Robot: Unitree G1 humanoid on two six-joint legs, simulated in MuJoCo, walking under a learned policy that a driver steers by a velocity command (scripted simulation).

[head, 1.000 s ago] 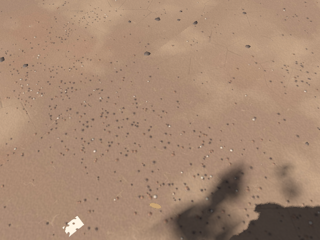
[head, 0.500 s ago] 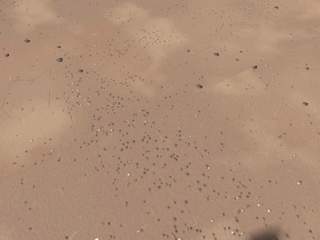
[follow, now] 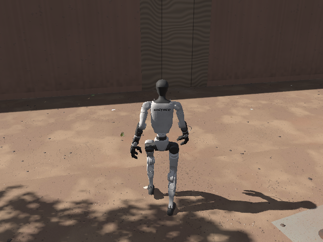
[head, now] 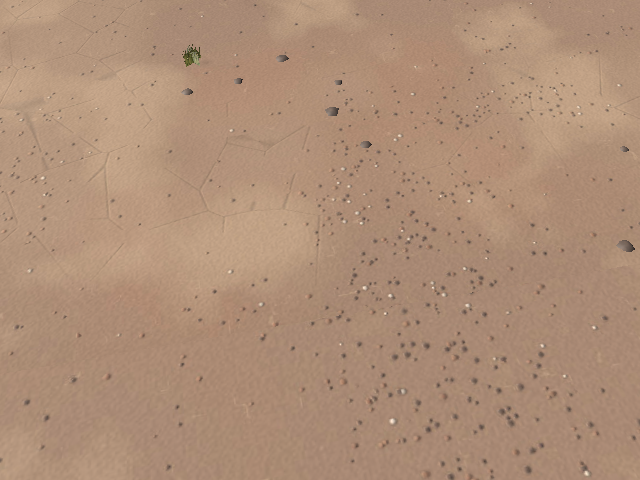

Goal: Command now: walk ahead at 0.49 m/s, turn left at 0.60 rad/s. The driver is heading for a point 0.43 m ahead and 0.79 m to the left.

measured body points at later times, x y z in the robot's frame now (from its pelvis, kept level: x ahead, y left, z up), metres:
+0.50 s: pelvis +0.28 +0.05 +0.00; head +0.30 +0.07 +0.45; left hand +0.38 +0.33 -0.11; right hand +0.34 -0.22 -0.12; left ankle +0.20 +0.08 -0.74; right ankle +0.47 -0.08 -0.68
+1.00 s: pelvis +0.57 +0.07 +0.01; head +0.59 +0.07 +0.46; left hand +0.50 +0.32 -0.13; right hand +0.76 -0.14 -0.12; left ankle +0.63 +0.25 -0.68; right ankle +0.56 -0.01 -0.74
